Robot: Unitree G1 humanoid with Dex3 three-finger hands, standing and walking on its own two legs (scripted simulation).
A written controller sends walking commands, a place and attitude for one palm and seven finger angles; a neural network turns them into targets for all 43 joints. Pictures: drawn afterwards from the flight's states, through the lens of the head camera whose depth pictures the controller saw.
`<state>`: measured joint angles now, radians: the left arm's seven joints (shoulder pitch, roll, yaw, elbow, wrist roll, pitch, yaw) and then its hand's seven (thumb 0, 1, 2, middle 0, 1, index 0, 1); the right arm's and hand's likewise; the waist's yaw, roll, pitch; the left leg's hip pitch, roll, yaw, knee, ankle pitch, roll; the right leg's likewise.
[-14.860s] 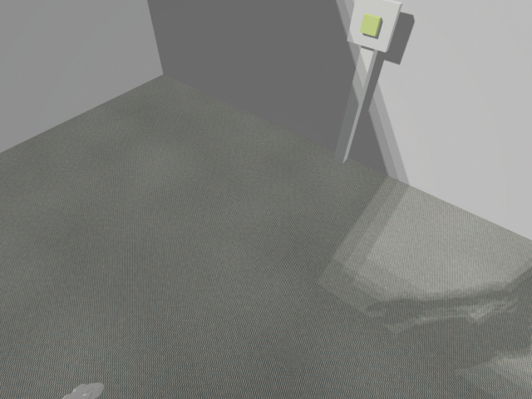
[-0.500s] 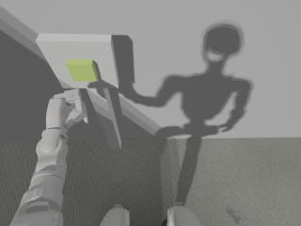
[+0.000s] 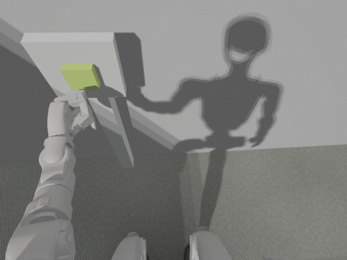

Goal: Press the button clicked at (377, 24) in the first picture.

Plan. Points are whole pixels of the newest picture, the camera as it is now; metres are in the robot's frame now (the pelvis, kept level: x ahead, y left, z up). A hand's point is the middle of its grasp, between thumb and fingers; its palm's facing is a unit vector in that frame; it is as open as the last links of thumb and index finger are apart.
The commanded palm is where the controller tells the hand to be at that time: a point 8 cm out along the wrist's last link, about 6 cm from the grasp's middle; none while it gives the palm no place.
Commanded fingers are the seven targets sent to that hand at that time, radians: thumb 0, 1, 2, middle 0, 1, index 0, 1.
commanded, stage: aim a knuckle at the button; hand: left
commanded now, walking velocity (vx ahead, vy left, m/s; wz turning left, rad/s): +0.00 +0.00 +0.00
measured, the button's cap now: (81, 76) +0.53 +0.20 +0.07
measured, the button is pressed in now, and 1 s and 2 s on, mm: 0 0 11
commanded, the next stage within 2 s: press the button with the knuckle in 0.38 s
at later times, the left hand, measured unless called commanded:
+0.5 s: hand (92, 117) +0.43 +0.17 +0.04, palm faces +0.05 -1.00 -0.03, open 3.1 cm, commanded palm +0.40 +0.22 +0.05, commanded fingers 0.00 0.90 0.90 -1.30 -1.50 -1.30 -1.50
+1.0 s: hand (91, 103) +0.47 +0.18 +0.04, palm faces +0.06 -1.00 -0.03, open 3.1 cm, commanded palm +0.44 +0.23 +0.05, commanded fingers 0.00 0.90 0.90 -1.30 -1.50 -1.30 -1.50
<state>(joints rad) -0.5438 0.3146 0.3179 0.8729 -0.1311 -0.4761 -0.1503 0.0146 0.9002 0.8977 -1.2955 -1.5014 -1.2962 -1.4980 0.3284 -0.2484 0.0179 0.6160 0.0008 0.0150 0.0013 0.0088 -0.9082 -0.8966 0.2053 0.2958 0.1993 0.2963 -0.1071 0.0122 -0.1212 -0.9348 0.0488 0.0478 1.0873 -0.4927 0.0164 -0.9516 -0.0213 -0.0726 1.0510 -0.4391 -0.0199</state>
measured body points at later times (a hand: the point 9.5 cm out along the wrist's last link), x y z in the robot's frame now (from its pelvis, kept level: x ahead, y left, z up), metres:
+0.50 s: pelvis +0.00 +0.00 +0.00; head +0.11 +0.01 +0.44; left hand +0.42 +0.23 +0.05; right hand +0.10 -0.25 -0.12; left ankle +0.01 +0.11 -0.66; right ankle +0.03 -0.11 -0.66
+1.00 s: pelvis +0.00 +0.00 -0.01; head +0.12 +0.01 +0.43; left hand +0.46 +0.24 +0.05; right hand +0.05 -0.26 -0.12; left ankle +0.01 +0.11 -0.66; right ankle +0.03 -0.11 -0.66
